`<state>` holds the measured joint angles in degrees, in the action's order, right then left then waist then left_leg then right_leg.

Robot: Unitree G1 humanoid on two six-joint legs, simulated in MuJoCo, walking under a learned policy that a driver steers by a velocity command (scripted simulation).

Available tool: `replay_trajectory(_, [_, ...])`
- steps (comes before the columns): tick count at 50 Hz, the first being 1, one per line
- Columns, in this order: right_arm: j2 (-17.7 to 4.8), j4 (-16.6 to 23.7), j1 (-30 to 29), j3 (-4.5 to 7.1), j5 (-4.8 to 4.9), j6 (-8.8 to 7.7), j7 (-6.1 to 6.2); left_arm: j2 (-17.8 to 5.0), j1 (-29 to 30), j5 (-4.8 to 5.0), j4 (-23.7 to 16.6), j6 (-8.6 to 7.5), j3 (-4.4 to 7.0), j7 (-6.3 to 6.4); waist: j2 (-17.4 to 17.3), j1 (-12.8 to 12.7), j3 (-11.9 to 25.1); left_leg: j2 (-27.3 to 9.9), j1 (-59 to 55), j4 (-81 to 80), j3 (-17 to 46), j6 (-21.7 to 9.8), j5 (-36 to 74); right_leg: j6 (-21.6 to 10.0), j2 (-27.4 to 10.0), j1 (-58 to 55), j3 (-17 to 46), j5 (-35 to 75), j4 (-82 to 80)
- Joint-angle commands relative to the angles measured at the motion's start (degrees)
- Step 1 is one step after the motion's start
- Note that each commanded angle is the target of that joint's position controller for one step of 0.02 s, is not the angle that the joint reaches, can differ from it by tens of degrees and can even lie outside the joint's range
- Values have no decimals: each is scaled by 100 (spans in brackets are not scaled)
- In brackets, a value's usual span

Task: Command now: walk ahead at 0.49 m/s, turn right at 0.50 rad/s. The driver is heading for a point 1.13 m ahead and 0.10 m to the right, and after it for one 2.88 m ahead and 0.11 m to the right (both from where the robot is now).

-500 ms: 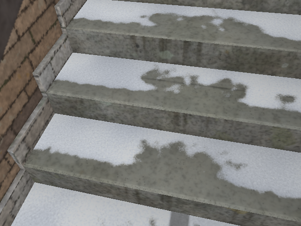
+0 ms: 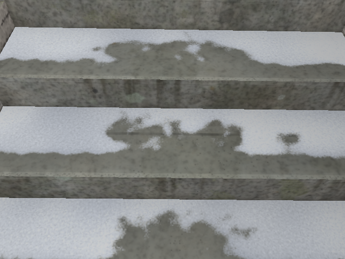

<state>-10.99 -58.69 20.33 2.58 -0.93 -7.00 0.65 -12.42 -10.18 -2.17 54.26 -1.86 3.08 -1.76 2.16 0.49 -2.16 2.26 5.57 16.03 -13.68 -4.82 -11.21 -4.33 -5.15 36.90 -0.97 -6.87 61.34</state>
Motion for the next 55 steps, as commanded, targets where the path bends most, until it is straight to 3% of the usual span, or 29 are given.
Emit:
replay_trajectory(1, [-525, 216, 77, 29, -6, -95, 46, 39, 380, 11, -389, -23, -61, -76, -507, -65, -158, -1594, 198, -750, 570, -370, 1774, 98, -54, 43, -64, 501, -826])
replay_trajectory(4, [-566, 131, 408, 35, -50, -52, 84, 46, 640, -1, -488, 55, -106, -39, -537, 4, -140, -1807, -112, -549, 446, -483, 1690, 22, -33, -65, -303, 264, -1024])
replay_trajectory(9, [-661, 49, 906, 47, -220, 93, 82, 99, 1317, -6, -862, 117, -84, 136, -594, 154, -162, -2306, -1810, 297, 414, -519, 3983, -374, -7, 1456, -406, -1382, 448])
replay_trajectory(11, [-619, 299, 246, -2, -217, 132, 94, 126, 935, 53, -787, 104, -105, 140, -481, -249, -35, -2026, -1025, 776, -175, -250, 5163, -517, 231, 25, -639, -1337, -508])
replay_trajectory(13, [-959, 513, -141, 64, -79, 160, 95, -214, -360, -9, -492, 109, 61, 169, -696, -732, 660, -1906, -274, 2449, -263, -171, 6362, -508, 902, -2138, -1059, -917, -1566])
replay_trajectory(14, [-1141, 583, -461, 108, 149, 185, 10, -218, -1192, -22, -298, 57, 126, 192, -770, -1218, 961, -1664, 391, 3731, -269, -85, 5677, -560, 1006, -3427, -1060, 170, -2789])
replay_trajectory(15, [-1024, 717, -958, 107, 198, 179, -95, -593, -1646, -17, -90, -23, 267, 215, -45, -1555, 601, -996, 1936, 5906, -104, 82, 1514, -730, 713, -4313, -410, 1011, -3824])
replay_trajectory(16, [-149, 916, -421, -88, 133, 80, -100, -1391, -1343, -110, -69, -52, 362, 191, 951, -580, 442, -399, 3984, 8330, 398, 303, -1653, -1070, -911, -4851, 2026, 5374, -3074])
replay_trajectory(17, [-178, 940, 46, -104, 156, 76, -68, -1325, -1812, -7, -126, -13, 357, 153, 416, -656, 1690, -437, 3761, 8642, 1270, 274, -952, -1825, -1701, -4899, 2985, 4781, -3928])
replay_trajectory(18, [-139, 1044, -210, -126, 156, 134, -22, -1059, -1580, 48, -69, 1, 288, 151, 300, -414, 1045, -508, 4321, 9092, 1104, 350, -730, -1914, -1724, -4335, 2941, 2404, -4358])
replay_trajectory(19, [-91, 1146, -564, -152, -21, 124, -27, -565, -1323, 87, -54, -27, 140, 160, -41, -278, 220, -612, 4861, 9367, 1018, 316, -775, -1568, -1332, -3593, 2614, 1028, -4476])
replay_trajectory(20, [15, 1330, -967, -187, -117, 161, -56, -344, -1148, 58, 13, -59, 35, 157, -156, -178, -64, -634, 5269, 9850, 1011, 238, -867, -1288, -1033, -3166, 2272, 742, -4449])
replay_trajectory(24, [773, 2255, -1959, -494, -99, 463, -1, -190, -1682, -57, 527, -267, -126, 113, 73, 7, -140, -481, 7052, 12092, 1141, -191, -1576, -929, -923, -2669, 1736, -540, -4723])
replay_trajectory(27, [783, 2978, -2786, -727, -41, 450, -4, -104, -1620, 107, 744, -296, -320, 154, -353, 277, -560, -559, 6929, 10012, 983, -293, -1337, -284, -378, -1706, 894, -1289, -5374])
replay_trajectory(29, [534, 3133, -2937, -774, -6, 557, -31, -222, -1787, 232, 766, -282, -382, 389, -308, 140, -386, -416, 5432, 8286, 289, -62, -1074, -561, -310, -1256, 615, 712, -6392])
replay_trajectory(30, [455, 2969, -2680, -757, 5, 580, 19, -146, -1771, 358, 734, -302, -421, 458, -293, 160, 60, -396, 4139, 7437, 36, -18, -974, -551, -195, -1463, 59, 2930, -6465])
replay_trajectory(32, [258, 2453, -1611, -707, 103, 681, 141, -786, -1774, 514, 564, -371, -278, 529, 324, 575, 1326, 251, 2140, 6220, -181, -83, -998, -662, -292, -2529, -514, 8177, -5383])
replay_trajectory(33, [91, 2273, -1152, -618, 150, 756, 174, -1228, -1758, 444, 522, -389, -142, 565, 758, 900, 1695, 342, 2086, 5775, -48, -213, -1396, -673, -677, -3474, -521, 9519, -4553])
replay_trajectory(34, [-120, 1988, -516, -537, 102, 747, 136, -1269, -1596, 368, 396, -345, -44, 551, 900, 1073, 1978, 439, 2120, 5218, 9, -356, -1762, -659, -944, -4359, -515, 10099, -3525])
replay_trajectory(36, [-434, 1554, 52, -366, -96, 624, -8, -1154, -1500, 117, 27, -308, 100, 460, 621, 1125, 2015, 572, 1270, 3587, 1311, -800, -2494, -702, -881, -3969, -555, 8397, -916])
replay_trajectory(37, [-1033, 1349, 14, -143, -64, 660, 28, -537, -1163, -19, -507, -386, 59, 207, -1245, 770, 1597, -799, 604, 1677, 4959, -1705, -2085, -232, 378, -1368, -547, 2631, 1620])
replay_trajectory(38, [-1129, 1338, -523, 57, 15, 688, 109, -394, -1162, -298, -740, -399, 39, 33, -1455, 430, 1385, -1433, 521, -194, 7562, -1962, -1949, -12, 956, 282, 572, 162, 4170])
replay_trajectory(39, [-892, 1250, -932, 58, 47, 579, 89, 88, -1166, -323, -1043, -389, -93, 13, -445, -144, 459, -1605, 1088, -227, 7128, -1684, -2741, -58, 717, 1182, 895, 144, 5141])
replay_trajectory(40, [-490, 930, -698, -4, 27, 488, 10, 324, -721, -274, -1368, -381, -208, 61, 100, -207, -15, -1410, 1561, -3, 6236, -1379, -2805, -136, 642, 1661, 757, 82, 5543])
replay_trajectory(43, [131, 218, -96, -146, -85, 318, -114, 781, -512, -123, -1716, -144, -480, 300, 58, -474, -408, -522, 1870, 741, 3386, -701, -530, -256, 445, 2517, 481, -558, 5909])
replay_trajectory(47, [-302, 194, 296, -158, -67, 43, -150, 509, 430, -172, -2113, 27, -512, 282, 23, -257, -425, -357, 2066, 346, 3173, -408, 746, 67, 359, 2654, -271, -731, 4483])
replay_trajectory(49, [-562, 71, 1055, -83, -75, 11, -59, 778, 916, -129, -2383, -12, -597, 341, -829, 136, -52, -751, 613, 372, 3739, -697, 1626, 44, 354, 4092, -426, -1351, 5983])
replay_trajectory(53, [-542, -57, 1772, -21, 6, 158, 163, 765, 2489, -150, -3174, -166, -722, 198, -707, 609, -20, -745, -270, -215, 3824, -909, 1423, 4, 212, 4443, -379, -1932, 4276])
replay_trajectory(55, [-888, 167, 1571, 118, 44, 287, 292, 632, 2558, -110, -3312, -46, -735, 189, -206, 622, 212, -966, -138, -984, 3718, -969, 2859, 117, 297, 2917, -591, -2106, 2737])
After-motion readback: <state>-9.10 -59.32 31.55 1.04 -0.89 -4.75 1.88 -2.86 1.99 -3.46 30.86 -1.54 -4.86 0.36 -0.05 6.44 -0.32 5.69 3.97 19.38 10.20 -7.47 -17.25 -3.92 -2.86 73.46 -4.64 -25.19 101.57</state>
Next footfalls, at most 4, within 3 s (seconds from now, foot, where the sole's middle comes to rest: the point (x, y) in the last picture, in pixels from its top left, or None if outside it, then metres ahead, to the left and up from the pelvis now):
0.30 right None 0.22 -0.12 -0.78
0.72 left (196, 248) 0.47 -0.06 -0.63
1.18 right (240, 139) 0.83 -0.24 -0.48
1.72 left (159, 58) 1.11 0.07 -0.33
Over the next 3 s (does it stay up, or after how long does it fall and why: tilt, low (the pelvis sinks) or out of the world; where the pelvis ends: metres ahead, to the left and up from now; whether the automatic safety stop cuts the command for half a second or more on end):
stays up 1.28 -0.25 0.56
